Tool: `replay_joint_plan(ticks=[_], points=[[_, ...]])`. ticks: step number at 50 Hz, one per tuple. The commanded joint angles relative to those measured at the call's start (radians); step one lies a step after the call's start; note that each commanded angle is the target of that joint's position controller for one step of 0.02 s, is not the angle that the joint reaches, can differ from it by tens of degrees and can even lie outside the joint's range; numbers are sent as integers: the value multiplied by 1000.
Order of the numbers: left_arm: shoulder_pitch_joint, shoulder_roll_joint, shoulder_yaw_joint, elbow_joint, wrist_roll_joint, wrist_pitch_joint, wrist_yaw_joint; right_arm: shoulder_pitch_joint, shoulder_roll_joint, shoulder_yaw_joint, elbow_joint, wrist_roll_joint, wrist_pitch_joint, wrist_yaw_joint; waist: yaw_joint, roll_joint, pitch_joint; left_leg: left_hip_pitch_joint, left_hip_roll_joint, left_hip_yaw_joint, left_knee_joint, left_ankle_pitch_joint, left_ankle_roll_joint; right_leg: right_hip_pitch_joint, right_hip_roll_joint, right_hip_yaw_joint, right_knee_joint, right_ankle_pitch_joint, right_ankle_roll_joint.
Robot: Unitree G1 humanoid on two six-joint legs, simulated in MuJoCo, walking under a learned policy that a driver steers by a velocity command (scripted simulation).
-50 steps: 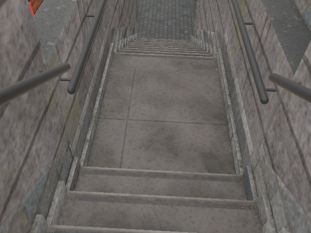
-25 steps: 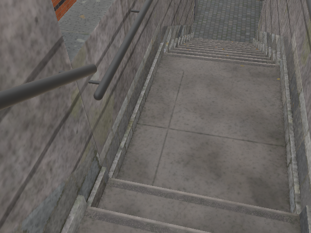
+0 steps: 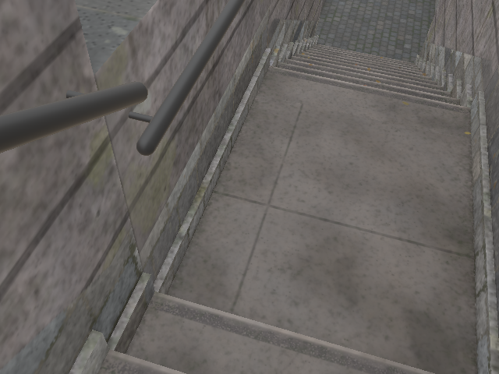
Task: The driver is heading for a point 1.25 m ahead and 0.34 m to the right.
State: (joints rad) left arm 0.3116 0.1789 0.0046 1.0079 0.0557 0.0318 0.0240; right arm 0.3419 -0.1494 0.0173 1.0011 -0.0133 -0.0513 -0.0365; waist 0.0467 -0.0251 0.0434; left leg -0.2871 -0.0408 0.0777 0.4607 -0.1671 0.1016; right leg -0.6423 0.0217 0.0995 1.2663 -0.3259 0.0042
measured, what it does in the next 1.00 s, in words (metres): steps on the spot: right foot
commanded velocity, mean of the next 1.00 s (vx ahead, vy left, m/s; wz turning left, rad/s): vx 0.02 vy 0.00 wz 0.00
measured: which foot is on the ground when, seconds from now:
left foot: down 0.00-1.00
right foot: up 0.00-0.18, down 0.20-1.00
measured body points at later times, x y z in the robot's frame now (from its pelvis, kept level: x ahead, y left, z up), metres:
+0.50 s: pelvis +0.02 -0.04 +0.00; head +0.02 -0.05 +0.45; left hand +0.03 +0.17 -0.15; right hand +0.02 -0.28 -0.15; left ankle +0.05 +0.06 -0.74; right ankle +0.00 -0.15 -0.74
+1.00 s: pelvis +0.02 -0.05 +0.00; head +0.01 -0.05 +0.45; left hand +0.04 +0.17 -0.16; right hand +0.02 -0.28 -0.16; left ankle +0.05 +0.06 -0.74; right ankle +0.00 -0.15 -0.74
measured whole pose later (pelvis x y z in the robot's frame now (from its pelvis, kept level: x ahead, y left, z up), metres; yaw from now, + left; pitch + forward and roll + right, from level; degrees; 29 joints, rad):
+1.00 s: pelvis +0.02 -0.05 +0.00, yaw +0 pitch -2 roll +0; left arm 0.25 0.16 -0.06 1.10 0.01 0.02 0.00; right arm 0.30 -0.18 0.03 1.11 0.00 0.02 -0.03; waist 0.00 0.01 0.00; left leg -0.23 0.02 0.05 0.44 -0.19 0.01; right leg -0.12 0.05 0.01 0.41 -0.26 -0.03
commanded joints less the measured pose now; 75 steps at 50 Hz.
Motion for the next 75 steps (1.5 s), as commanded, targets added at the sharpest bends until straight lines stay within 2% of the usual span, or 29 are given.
replay_joint_plan(ticks=[1, 2, 3, 5, 6, 7, 8, 9, 10, 11, 12, 13, 15, 16, 17, 21, 24, 25, 26, 27, 30, 38, 50, 56, 57, 59, 60, 65, 75], points=[[258, 1, -8, 66, -25, 35, -16, -7, -131, -10, -57, 0, -4, -4, 77, 152, -157, -182, 228, -45, -24, 827, 116, 379, 13, -62, -208, 236, 13], [249, 20, -5, 76, -28, 41, -18, -32, -133, -8, -74, 0, -1, 2, 80, 181, -171, -219, 242, -77, -17, 729, 105, 427, 11, -57, -160, 288, 4], [210, 35, -2, 67, -23, 49, -20, -38, -126, -4, -78, 6, 6, 6, 72, 173, -142, -254, 248, -102, -38, 567, 96, 423, 5, -52, -166, 262, 0], [148, 47, -1, 64, 1, 59, -19, -21, -125, -4, -75, 8, 20, 4, 45, 145, -69, -275, 263, -168, -48, 271, 105, 388, -12, -44, -214, 160, -4], [112, 52, -3, 63, 10, 54, -16, 0, -125, -5, -65, 9, 21, -1, 23, 139, -38, -277, 271, -184, -43, 260, 122, 389, -17, -54, -249, 88, -5], [70, 44, -10, 46, -1, 41, -12, 35, -128, -4, -50, 3, 39, -10, -2, 130, 10, -231, 247, -172, -56, 220, 109, 355, -5, -85, -439, -108, -1], [39, 51, -13, 36, -22, 27, -9, 80, -139, -8, -36, -13, 58, -19, -40, 152, 35, -147, 272, -240, -80, 218, 110, 336, -10, -76, -595, -258, 2], [96, 58, -14, 55, -29, 23, -7, 112, -166, -19, -28, -6, 65, -18, -23, 107, 33, -146, 276, -264, -64, 226, 91, 440, -22, -88, -721, -185, 3], [141, 73, -13, 73, -33, 15, -2, 126, -154, -20, -20, -7, 69, -16, -12, 64, 42, -175, 261, -269, -28, 225, 48, 513, -58, -19, -853, 0, -6], [147, 146, -3, 75, -28, 6, 2, 191, -132, -22, -21, 4, 57, -8, -68, -70, 15, -195, 186, -185, 50, 154, 1, 597, -157, 88, -844, 341, -31], [78, 73, -31, 63, -28, 0, -12, 156, -117, -27, -18, 14, 63, 2, -74, -145, 56, -121, 103, -81, 8, -121, -36, 403, -200, 146, -862, 411, -97], [20, 19, -49, 34, -30, -20, -24, 117, -127, -30, -12, 19, 72, 6, -68, -111, 66, -21, 97, -81, 25, -132, -56, 333, -196, 144, -910, 350, -96], [10, 72, -41, 27, -30, -32, -28, 81, -106, -32, -5, 16, 85, 19, -69, -55, 42, 87, 110, -107, -13, -96, -51, 308, -151, 87, -937, 180, -70], [0, 64, -44, 17, -44, -34, -26, 55, -109, -35, -1, 16, 85, 21, -60, -29, 57, 98, 122, -120, -32, -63, -50, 309, -134, 67, -942, 112, -52], [7, 68, -42, 17, -48, -35, -26, 50, -99, -31, 1, 13, 82, 23, -57, -23, 52, 101, 136, -132, -51, -41, -48, 326, -120, 55, -949, 86, -44], [11, 37, -48, 13, -43, -40, -31, 40, -110, -35, 22, 13, 74, 19, -46, 2, 30, 98, 143, -133, -74, -7, -52, 390, -118, 41, -950, 147, -45], [4, 46, -47, 8, -43, -44, -35, 23, -114, -33, 33, 18, 73, 19, -43, 8, 10, 109, 144, -136, -73, 6, -52, 402, -117, 38, -945, 167, -49], [2, 49, -47, 12, -55, -42, -30, 12, -96, -24, 31, 9, 78, 18, -58, 13, -2, 124, 144, -138, -94, 8, -63, 397, -112, 30, -947, 159, -47], [3, 49, -47, 12, -56, -41, -28, 5, -101, -23, 35, 8, 80, 17, -52, 20, 5, 118, 144, -139, -95, 10, -66, 401, -109, 26, -947, 159, -45], [-3, 57, -46, 7, -56, -39, -21, 8, -112, -24, 46, 16, 76, 13, -42, 30, -9, 116, 142, -135, -92, 24, -68, 416, -105, 27, -945, 166, -47], [-4, 52, -50, 25, -47, -32, -14, 14, -117, -18, 57, 22, 75, 9, -47, 17, -9, 117, 144, -130, -85, 44, -59, 426, -104, 28, -943, 201, -46], [-22, 60, -50, 50, -49, -23, -17, 9, -114, -6, 80, 18, 74, 8, -44, 14, 20, 90, 149, -132, -87, 30, -59, 419, -96, 24, -948, 180, -46], [-37, 65, -48, 74, -49, -21, -20, 5, -109, 3, 100, 17, 68, 8, -43, 25, 14, 85, 151, -137, -95, 13, -58, 424, -90, 24, -952, 162, -46], [-35, 62, -48, 84, -49, -20, -20, 9, -108, 6, 107, 17, 66, 7, -43, 28, 12, 82, 151, -140, -99, 3, -57, 424, -88, 22, -951, 156, -44], [-30, 68, -45, 79, -54, -21, -20, 7, -107, 4, 112, 14, 65, 8, -39, 26, 22, 68, 157, -144, -107, -6, -62, 423, -89, 21, -950, 150, -46], [-24, 62, -46, 81, -52, -21, -21, 5, -109, 3, 114, 14, 64, 9, -38, 31, 18, 67, 156, -145, -110, -12, -64, 425, -89, 22, -948, 149, -47], [-14, 58, -46, 86, -51, -22, -24, -3, -109, 3, 108, 9, 66, 10, -37, 38, 13, 71, 157, -147, -107, -27, -60, 421, -90, 21, -946, 142, -51], [-17, 60, -41, 82, -46, -19, -28, -3, -106, 2, 112, 13, 65, 10, -43, 32, 14, 66, 160, -151, -115, -33, -60, 423, -90, 20, -945, 150, -49], [6, 55, -37, 71, -49, -32, -28, -21, -95, 2, 116, 8, 64, 12, -48, 27, 12, 87, 156, -156, -115, 2, -60, 411, -93, 16, -949, 156, -36]])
